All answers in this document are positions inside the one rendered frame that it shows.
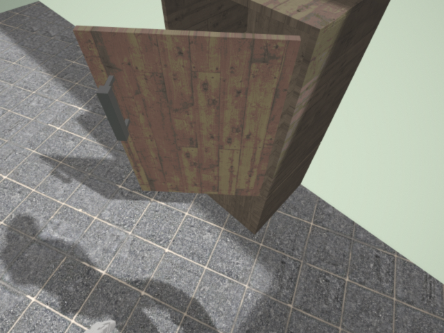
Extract handle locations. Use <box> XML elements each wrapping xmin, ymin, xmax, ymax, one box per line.
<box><xmin>96</xmin><ymin>76</ymin><xmax>130</xmax><ymax>141</ymax></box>

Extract cupboard door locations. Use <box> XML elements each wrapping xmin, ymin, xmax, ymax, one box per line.
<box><xmin>73</xmin><ymin>26</ymin><xmax>301</xmax><ymax>196</ymax></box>

